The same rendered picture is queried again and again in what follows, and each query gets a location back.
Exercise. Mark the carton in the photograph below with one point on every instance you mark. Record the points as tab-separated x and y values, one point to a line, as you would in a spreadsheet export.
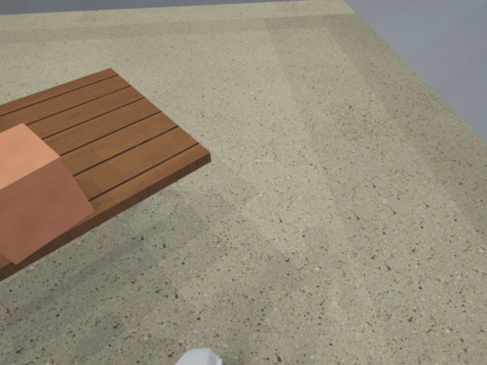
39	197

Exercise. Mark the table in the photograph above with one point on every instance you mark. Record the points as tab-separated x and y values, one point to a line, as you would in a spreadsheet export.
119	147

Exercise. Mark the left robot thigh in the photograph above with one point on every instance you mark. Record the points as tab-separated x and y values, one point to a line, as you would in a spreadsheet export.
199	356

